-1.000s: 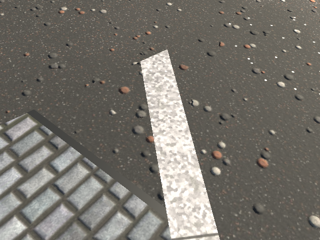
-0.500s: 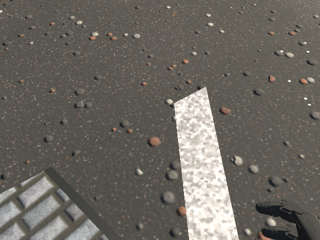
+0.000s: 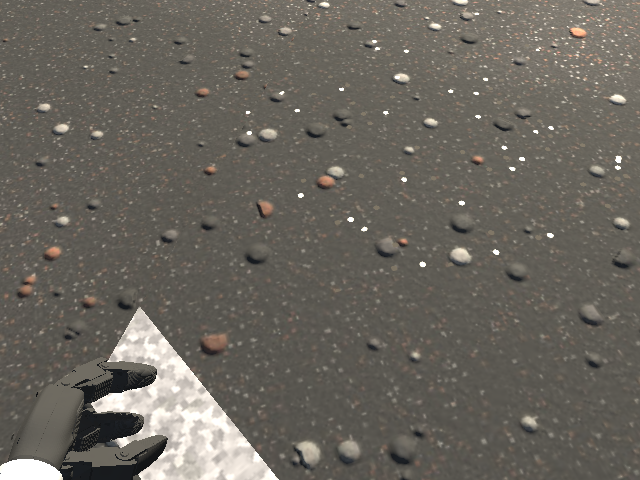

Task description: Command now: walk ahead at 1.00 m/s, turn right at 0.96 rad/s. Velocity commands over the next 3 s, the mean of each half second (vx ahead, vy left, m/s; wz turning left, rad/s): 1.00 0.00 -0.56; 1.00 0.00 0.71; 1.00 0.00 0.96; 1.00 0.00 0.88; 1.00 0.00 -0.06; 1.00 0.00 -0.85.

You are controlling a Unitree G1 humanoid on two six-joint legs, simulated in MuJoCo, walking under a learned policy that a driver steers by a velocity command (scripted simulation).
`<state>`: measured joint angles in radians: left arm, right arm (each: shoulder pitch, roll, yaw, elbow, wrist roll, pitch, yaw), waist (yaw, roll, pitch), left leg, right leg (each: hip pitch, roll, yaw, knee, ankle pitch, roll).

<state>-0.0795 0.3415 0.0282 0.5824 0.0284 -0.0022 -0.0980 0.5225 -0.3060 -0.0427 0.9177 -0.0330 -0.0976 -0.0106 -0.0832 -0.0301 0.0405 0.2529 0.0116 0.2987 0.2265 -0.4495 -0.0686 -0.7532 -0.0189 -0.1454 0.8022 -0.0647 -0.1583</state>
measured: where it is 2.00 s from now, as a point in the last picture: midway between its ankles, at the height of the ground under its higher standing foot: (248, 89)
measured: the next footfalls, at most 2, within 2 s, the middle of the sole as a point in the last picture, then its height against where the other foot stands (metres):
right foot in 0.06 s outside the picture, level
left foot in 0.48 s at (300, 358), level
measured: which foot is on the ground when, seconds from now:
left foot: down 0.00-0.06, up 0.08-0.46, down 0.48-0.92, up 0.94-1.00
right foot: up 0.00-0.04, down 0.06-0.50, up 0.52-0.88, down 0.90-1.00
